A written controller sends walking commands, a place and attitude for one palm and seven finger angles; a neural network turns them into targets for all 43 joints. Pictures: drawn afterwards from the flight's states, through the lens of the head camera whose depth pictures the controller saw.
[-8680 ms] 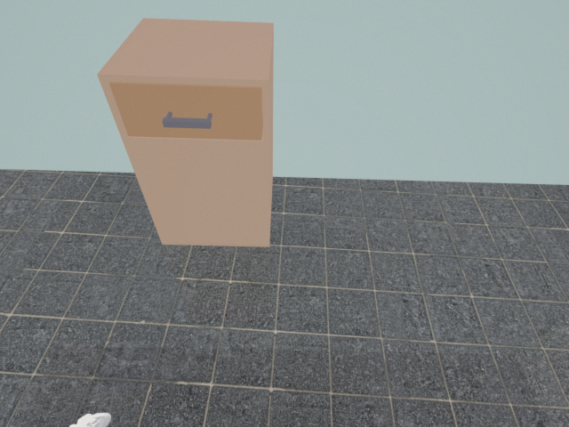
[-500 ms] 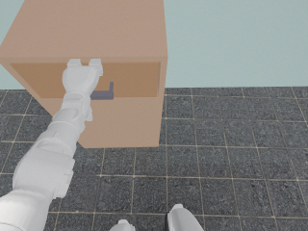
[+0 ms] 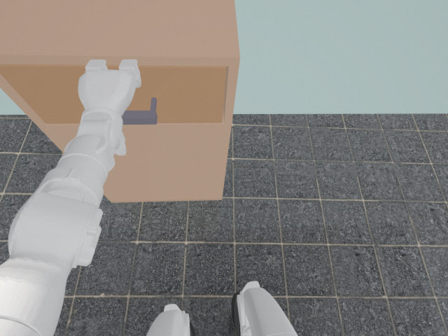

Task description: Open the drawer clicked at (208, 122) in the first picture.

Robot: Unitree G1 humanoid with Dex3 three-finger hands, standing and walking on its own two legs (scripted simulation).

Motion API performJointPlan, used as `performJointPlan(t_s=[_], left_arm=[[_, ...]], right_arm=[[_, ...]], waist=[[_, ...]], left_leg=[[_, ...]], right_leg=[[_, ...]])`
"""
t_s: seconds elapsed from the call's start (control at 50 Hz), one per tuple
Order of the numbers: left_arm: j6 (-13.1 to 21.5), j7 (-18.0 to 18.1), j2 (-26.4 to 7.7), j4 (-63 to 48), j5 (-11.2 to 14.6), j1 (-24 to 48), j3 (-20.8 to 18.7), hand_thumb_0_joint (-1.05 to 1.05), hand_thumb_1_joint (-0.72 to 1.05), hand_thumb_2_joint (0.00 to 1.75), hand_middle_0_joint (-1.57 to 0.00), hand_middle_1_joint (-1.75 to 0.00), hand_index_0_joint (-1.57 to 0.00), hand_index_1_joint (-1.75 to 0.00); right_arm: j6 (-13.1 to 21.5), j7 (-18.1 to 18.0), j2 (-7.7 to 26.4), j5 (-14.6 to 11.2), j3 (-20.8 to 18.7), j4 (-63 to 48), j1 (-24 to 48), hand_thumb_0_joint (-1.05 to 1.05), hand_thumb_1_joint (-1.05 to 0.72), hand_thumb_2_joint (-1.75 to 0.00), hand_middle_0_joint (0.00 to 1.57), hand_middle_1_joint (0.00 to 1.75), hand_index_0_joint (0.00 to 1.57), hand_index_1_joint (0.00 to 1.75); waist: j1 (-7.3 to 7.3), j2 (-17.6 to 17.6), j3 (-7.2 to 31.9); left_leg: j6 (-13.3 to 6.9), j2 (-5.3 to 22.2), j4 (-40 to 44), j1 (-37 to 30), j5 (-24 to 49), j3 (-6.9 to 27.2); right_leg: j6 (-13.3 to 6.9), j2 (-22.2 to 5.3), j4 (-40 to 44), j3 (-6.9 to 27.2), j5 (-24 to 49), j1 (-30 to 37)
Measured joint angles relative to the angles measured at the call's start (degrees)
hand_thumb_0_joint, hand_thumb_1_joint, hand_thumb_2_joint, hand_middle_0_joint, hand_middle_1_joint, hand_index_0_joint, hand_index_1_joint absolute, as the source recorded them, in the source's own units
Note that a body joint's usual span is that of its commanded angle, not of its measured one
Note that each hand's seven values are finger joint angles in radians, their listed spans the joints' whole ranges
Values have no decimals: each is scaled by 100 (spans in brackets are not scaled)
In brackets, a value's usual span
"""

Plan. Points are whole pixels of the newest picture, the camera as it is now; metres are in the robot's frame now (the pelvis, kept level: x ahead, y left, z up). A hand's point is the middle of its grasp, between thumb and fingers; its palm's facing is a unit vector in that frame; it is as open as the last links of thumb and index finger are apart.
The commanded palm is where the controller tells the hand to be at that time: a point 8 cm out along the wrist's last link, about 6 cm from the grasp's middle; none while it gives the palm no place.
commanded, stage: move the hooked fingers above the handle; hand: left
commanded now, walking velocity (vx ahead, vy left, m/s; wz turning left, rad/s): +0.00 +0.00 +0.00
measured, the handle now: (124, 110) +0.58 +0.14 -0.03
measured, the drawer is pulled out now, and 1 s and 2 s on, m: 0.00 0.00 0.00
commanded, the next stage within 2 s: lower the fingers behind the handle in 1.08 s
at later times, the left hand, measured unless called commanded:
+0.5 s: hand (117, 108) +0.54 +0.14 +0.03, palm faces -0.01 +0.02 -1.00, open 13.6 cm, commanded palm +0.54 +0.16 +0.06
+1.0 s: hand (117, 108) +0.54 +0.14 +0.03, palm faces +0.00 +0.02 -1.00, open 13.5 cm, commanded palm +0.54 +0.16 +0.06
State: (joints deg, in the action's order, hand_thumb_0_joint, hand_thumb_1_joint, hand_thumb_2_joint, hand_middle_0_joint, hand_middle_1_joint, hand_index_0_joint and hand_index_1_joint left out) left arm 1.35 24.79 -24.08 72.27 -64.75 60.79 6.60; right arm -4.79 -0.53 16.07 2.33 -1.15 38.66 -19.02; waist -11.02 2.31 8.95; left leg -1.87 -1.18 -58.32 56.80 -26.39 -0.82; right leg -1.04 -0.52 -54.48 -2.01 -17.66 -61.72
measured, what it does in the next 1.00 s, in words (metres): stands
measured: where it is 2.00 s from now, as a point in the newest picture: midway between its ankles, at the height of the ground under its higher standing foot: outside the picture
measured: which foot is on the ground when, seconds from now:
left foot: down 0.00-1.00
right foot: down 0.00-1.00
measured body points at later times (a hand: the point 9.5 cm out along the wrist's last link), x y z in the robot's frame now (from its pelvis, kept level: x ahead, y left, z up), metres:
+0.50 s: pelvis -0.03 +0.00 -0.02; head +0.12 +0.00 +0.41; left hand +0.53 +0.14 +0.08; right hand -0.04 -0.27 -0.14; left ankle +0.00 +0.10 -0.67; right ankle +0.07 -0.11 -0.67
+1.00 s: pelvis -0.03 +0.00 -0.02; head +0.12 +0.00 +0.40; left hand +0.53 +0.14 +0.08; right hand -0.04 -0.28 -0.14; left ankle +0.00 +0.10 -0.67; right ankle +0.07 -0.11 -0.67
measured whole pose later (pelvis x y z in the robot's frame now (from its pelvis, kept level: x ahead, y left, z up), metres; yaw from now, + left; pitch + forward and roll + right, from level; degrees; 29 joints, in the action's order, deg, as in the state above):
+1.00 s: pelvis -0.03 +0.00 -0.02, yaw +0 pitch +26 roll +0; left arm 1.5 20.7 -29.0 73.3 -64.6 66.9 6.4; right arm -4.0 -3.0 16.4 0.9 1.7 36.7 -19.3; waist -13.3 2.7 7.7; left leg -2.2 -1.1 -63.9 64.3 -25.8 -1.3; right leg -0.9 -0.5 -58.9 -1.6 -16.2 -68.9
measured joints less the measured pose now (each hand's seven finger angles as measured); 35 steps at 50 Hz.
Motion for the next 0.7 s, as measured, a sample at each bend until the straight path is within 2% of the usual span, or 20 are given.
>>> performJointPlan(t_s=[0.22,0.38,0.52,0.7], left_arm=[[-211,-133,-119,198,7,339,34,0,-49,30,-33,-121,-34,-126],[-72,-358,-345,150,1,432,-29,0,-49,30,-33,-122,-34,-125],[17,-331,-427,142,-2,523,-46,0,-49,30,-34,-124,-35,-125],[-35,-325,-451,134,-13,606,-65,0,-49,30,-34,-124,-36,-126]], right_arm=[[-2,-80,-25,-47,138,-70,27,0,-91,-90,20,30,20,30],[37,-155,-22,-84,215,-122,-83,0,-91,-90,20,30,20,30],[75,-175,18,-97,227,-104,-159,0,-91,-90,20,30,20,30],[59,-191,42,-119,249,-120,-88,0,-91,-90,20,30,20,30]], waist=[[-141,16,-54],[-213,28,-86],[-218,49,-88],[-234,48,-104]], left_leg=[[-19,-12,-212,282,44,-16],[-34,2,-359,459,51,-60],[-42,0,-506,646,33,-72],[-43,0,-570,756,49,-72]], right_leg=[[15,-17,-156,11,78,-259],[24,-3,-277,51,118,-442],[29,-7,-410,61,113,-627],[30,-7,-458,61,138,-731]])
